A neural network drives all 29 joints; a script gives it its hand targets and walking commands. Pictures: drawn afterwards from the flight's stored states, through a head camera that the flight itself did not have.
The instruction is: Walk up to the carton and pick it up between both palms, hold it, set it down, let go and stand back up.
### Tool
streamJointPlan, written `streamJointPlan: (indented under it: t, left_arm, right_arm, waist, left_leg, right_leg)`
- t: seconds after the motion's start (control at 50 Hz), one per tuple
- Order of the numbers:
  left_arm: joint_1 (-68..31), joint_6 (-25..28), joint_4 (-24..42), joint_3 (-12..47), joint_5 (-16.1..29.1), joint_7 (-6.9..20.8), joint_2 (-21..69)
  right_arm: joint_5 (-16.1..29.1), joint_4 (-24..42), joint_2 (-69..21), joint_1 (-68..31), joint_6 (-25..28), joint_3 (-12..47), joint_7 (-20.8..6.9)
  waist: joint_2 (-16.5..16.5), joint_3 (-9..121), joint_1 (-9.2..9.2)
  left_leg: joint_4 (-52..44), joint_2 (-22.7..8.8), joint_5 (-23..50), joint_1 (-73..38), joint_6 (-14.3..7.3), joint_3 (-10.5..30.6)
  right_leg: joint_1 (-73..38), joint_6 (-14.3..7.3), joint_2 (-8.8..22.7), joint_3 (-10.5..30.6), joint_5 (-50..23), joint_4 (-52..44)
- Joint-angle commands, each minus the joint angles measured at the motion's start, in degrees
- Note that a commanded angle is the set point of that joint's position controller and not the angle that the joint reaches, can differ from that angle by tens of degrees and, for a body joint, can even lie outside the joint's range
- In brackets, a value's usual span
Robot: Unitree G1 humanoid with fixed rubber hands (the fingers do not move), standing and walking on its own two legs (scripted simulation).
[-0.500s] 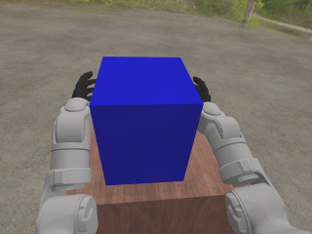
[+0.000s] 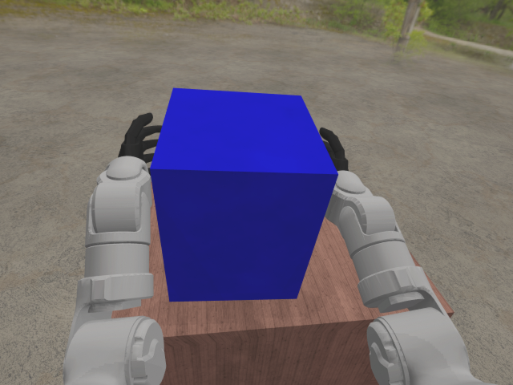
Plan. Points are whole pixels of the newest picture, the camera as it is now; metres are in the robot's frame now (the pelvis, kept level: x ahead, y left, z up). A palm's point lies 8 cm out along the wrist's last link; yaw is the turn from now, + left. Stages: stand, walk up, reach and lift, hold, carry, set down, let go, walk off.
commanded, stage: hold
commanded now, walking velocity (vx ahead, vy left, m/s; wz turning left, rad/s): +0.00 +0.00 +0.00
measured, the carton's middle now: (236, 196) +0.37 +0.01 +0.19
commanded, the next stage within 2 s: none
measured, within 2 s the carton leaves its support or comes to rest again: neither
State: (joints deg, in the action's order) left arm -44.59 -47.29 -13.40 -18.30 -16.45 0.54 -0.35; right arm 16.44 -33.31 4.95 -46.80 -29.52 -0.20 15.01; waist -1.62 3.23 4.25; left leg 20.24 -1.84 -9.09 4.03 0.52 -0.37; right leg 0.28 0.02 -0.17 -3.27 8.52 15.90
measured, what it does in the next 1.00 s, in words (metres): stands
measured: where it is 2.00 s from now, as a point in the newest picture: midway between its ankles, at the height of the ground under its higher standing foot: outside the picture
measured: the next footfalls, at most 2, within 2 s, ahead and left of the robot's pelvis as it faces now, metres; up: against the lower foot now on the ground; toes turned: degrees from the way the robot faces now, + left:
none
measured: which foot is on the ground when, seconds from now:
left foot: down 0.00-1.00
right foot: down 0.00-1.00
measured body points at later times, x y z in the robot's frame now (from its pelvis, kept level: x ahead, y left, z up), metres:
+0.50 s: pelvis +0.01 +0.00 +0.00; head -0.06 +0.02 +0.44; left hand +0.38 +0.16 +0.24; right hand +0.38 -0.14 +0.23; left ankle +0.03 +0.12 -0.75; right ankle +0.01 -0.12 -0.75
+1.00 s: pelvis +0.00 +0.00 +0.00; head -0.07 +0.02 +0.44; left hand +0.38 +0.16 +0.24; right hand +0.38 -0.14 +0.23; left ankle +0.03 +0.12 -0.75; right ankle +0.01 -0.12 -0.75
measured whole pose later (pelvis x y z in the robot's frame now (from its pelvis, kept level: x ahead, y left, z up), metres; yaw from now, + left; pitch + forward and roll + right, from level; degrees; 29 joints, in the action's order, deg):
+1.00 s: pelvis +0.00 +0.00 +0.00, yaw +0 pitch -7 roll -1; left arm -43.5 -47.4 -12.0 -17.9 -16.5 0.6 -0.3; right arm 16.8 -32.5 5.1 -46.2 -29.3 0.4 15.1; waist -1.8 2.9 4.8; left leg 20.4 -1.8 -9.4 3.7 0.6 0.1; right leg -0.4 0.1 -0.2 -3.6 8.8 15.6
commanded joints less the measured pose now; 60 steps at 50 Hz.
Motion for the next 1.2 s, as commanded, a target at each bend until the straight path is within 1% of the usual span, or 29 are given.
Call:
streamJointPlan:
  t: [0.0, 0.08, 0.18, 0.28, 0.36, 0.5, 0.78, 1.18]
  left_arm:
    - [-38.81, 4.04, 4.72, 26.53, 9.68, 8.03, 36.44]
    - [-38.77, 4.32, 4.83, 26.57, 9.87, 8.10, 36.42]
    - [-38.24, 4.46, 6.31, 27.09, 10.01, 8.17, 36.39]
    - [-37.42, 4.31, 8.40, 27.93, 10.09, 8.10, 36.38]
    - [-36.76, 4.03, 9.67, 28.47, 10.04, 8.00, 36.37]
    - [-36.09, 3.54, 10.24, 28.76, 9.76, 7.97, 36.32]
    - [-36.80, 3.51, 8.07, 27.71, 9.41, 8.37, 36.06]
    - [-37.18, 3.90, 8.00, 27.82, 9.74, 8.20, 36.35]
  right_arm:
    - [6.35, 21.31, -37.13, -53.35, 5.01, 17.08, -6.30]
    - [6.73, 21.11, -37.13, -53.01, 5.07, 17.15, -6.07]
    - [7.60, 22.38, -37.24, -52.31, 5.09, 18.04, -5.65]
    - [8.38, 24.40, -37.26, -51.56, 5.03, 19.18, -5.34]
    - [8.59, 25.67, -37.14, -51.07, 4.96, 19.77, -5.28]
    - [8.18, 26.32, -36.87, -50.74, 4.83, 19.86, -5.41]
    - [7.19, 24.46, -37.07, -51.52, 4.84, 18.81, -5.64]
    - [7.66, 24.33, -37.17, -51.77, 5.02, 18.91, -5.57]
  waist:
    - [3.32, 20.59, 0.57]
    - [3.50, 21.23, 1.09]
    - [3.74, 21.91, 1.47]
    - [3.90, 22.21, 1.48]
    - [3.89, 22.02, 1.32]
    - [3.62, 21.28, 1.09]
    - [3.28, 20.64, 1.03]
    - [3.56, 21.26, 1.13]
  left_leg:
    - [-1.77, 4.04, 8.39, -6.24, 0.26, -0.45]
    - [-1.26, 4.27, 9.81, -6.62, 0.57, -0.32]
    - [-0.40, 4.53, 12.82, -7.54, 1.07, -0.02]
    - [0.33, 4.61, 15.60, -8.59, 1.46, 0.22]
    - [0.54, 4.55, 16.59, -9.10, 1.58, 0.27]
    - [0.21, 4.39, 15.80, -9.10, 1.43, 0.08]
    - [-0.70, 4.40, 12.43, -7.79, 0.86, -0.28]
    - [-0.32, 4.43, 13.55, -8.11, 1.06, -0.08]
  right_leg:
    - [-2.15, 1.98, -4.13, 0.62, -3.61, -2.05]
    - [-2.79, 2.24, -4.08, 0.59, -5.54, -1.84]
    - [-3.85, 2.55, -4.19, 0.42, -8.74, -1.35]
    - [-4.41, 2.67, -4.42, 0.22, -11.00, -0.96]
    - [-4.45, 2.62, -4.57, 0.13, -11.45, -0.86]
    - [-4.20, 2.44, -4.63, 0.17, -10.40, -1.02]
    - [-3.91, 2.41, -4.29, 0.36, -8.21, -1.41]
    - [-3.82, 2.44, -4.38, 0.29, -8.78, -1.28]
